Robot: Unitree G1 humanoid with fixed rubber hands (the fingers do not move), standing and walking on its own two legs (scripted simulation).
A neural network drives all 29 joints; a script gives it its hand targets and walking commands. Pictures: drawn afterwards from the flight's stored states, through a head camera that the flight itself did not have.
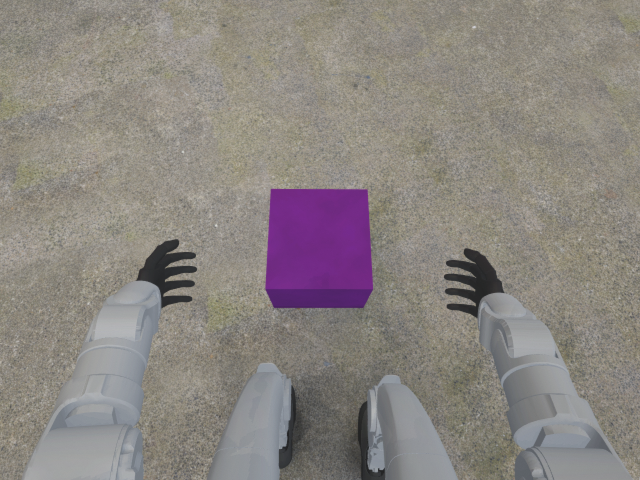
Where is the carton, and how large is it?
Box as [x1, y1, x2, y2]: [265, 189, 372, 307]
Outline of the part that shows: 271,189 265,288 273,306 363,307 372,289 367,189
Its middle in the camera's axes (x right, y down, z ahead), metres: -0.01 +0.04 +1.08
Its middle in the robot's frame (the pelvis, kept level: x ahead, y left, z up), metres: +0.58 +0.03 -0.58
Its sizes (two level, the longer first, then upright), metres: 0.278 0.262 0.211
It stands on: the floor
